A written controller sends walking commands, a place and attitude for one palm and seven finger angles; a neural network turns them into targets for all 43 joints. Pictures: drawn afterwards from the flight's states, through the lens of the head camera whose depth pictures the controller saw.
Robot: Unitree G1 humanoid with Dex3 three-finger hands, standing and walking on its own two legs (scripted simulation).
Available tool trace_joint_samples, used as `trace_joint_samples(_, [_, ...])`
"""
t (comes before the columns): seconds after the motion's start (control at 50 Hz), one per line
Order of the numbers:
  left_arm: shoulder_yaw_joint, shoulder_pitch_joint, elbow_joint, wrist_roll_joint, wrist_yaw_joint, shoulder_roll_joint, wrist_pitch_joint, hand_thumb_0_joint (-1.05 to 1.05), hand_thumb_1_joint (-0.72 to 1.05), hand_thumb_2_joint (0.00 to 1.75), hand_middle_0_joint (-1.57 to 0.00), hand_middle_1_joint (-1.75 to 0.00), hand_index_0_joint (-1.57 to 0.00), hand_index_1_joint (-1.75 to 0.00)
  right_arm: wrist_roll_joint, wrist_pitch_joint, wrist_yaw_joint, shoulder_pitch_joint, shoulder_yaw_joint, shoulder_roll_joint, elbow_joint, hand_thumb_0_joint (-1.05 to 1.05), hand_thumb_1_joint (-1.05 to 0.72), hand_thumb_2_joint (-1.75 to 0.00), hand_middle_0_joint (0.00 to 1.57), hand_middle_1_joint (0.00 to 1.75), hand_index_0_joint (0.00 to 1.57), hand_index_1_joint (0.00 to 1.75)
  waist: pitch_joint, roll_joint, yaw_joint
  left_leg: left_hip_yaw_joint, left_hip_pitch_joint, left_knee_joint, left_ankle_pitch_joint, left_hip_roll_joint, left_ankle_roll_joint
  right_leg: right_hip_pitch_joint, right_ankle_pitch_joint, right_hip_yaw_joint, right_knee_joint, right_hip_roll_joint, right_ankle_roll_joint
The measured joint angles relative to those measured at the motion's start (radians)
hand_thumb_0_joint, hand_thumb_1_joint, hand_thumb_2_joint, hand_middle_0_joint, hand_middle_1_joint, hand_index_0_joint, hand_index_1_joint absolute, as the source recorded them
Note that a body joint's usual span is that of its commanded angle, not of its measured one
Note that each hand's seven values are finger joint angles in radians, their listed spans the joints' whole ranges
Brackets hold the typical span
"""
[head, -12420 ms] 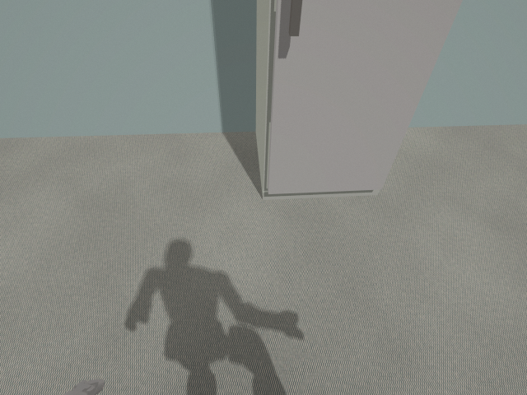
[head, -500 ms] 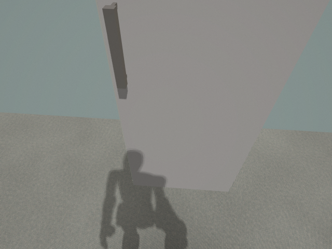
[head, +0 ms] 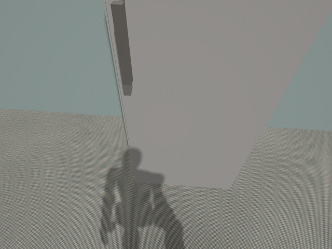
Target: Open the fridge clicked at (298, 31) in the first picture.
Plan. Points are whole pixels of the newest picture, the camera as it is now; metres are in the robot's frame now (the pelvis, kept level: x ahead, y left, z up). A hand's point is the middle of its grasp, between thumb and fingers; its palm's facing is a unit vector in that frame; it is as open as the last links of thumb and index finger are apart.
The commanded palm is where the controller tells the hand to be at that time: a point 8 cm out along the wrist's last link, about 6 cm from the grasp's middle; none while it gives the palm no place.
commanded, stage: look again from close up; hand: left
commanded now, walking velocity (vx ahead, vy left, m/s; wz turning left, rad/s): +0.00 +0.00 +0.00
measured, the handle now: (125, 45) +0.60 +0.16 +0.21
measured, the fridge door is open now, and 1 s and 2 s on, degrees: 0 0 0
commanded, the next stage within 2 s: shuffle to correct the standing spot in 1.88 s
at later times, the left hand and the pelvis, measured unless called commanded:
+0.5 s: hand out of the picture -0.01 +0.16 -0.18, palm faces +0.06 -0.98 -0.16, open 7.4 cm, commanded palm none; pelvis +0.01 +0.00 +0.00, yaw +0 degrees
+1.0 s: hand out of the picture +0.00 +0.16 -0.18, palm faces +0.06 -0.99 -0.16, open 7.4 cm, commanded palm none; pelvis +0.02 +0.00 +0.00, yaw +0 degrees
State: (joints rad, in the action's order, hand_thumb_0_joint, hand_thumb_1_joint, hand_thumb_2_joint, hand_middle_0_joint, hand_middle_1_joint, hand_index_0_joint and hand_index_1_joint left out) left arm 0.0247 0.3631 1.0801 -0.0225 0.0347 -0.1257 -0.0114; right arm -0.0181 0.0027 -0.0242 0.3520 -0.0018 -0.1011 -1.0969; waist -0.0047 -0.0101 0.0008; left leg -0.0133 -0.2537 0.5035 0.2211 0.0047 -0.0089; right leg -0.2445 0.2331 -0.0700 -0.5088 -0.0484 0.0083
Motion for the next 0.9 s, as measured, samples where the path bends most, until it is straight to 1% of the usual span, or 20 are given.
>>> trace_joint_samples(0.28, [-0.003,0.004,0.003,0.000,-0.001,0.008,-0.002,0.00,0.91,0.90,-0.20,-0.30,-0.20,-0.30,0.001,0.002,-0.001,-0.026,-0.003,-0.017,0.010,0.00,-0.92,-0.90,0.20,0.30,0.20,0.29,-0.010,0.002,0.004,0.006,0.004,-0.004,0.005,0.002,-0.001,-0.001,0.005,0.007,0.000,0.002,0.001])
trace_joint_samples(0.9, [-0.003,-0.031,0.001,0.003,-0.003,-0.004,-0.003,0.00,0.91,0.90,-0.20,-0.30,-0.20,-0.30,0.001,0.000,-0.002,-0.041,0.002,-0.013,-0.012,0.01,-0.92,-0.90,0.20,0.30,0.20,0.29,-0.021,-0.011,0.005,-0.001,0.021,-0.012,0.015,0.006,-0.005,0.023,0.014,-0.002,0.016,0.006,-0.002])
